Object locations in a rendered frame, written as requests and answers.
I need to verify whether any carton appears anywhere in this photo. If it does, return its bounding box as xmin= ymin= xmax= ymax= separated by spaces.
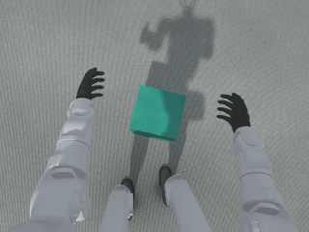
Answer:
xmin=129 ymin=85 xmax=186 ymax=142

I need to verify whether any robot left upper arm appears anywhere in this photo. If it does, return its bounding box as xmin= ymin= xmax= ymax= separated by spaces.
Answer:
xmin=6 ymin=178 xmax=90 ymax=232

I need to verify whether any right robot forearm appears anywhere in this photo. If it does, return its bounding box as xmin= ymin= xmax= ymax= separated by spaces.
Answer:
xmin=233 ymin=126 xmax=299 ymax=232

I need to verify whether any robot right upper arm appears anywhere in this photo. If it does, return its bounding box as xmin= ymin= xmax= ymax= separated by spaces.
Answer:
xmin=239 ymin=211 xmax=298 ymax=232

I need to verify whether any right robot hand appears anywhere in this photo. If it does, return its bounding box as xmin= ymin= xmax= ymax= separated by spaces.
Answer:
xmin=216 ymin=93 xmax=251 ymax=133

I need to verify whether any left robot hand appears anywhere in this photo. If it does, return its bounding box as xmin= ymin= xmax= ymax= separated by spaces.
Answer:
xmin=76 ymin=68 xmax=105 ymax=100

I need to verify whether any right robot thigh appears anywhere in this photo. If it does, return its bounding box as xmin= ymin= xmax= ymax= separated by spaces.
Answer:
xmin=164 ymin=179 xmax=212 ymax=232

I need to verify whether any right robot foot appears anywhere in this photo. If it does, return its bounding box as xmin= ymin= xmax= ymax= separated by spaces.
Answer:
xmin=158 ymin=165 xmax=173 ymax=207

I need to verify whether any left robot forearm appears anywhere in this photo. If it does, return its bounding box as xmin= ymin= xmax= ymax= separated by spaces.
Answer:
xmin=29 ymin=98 xmax=96 ymax=218

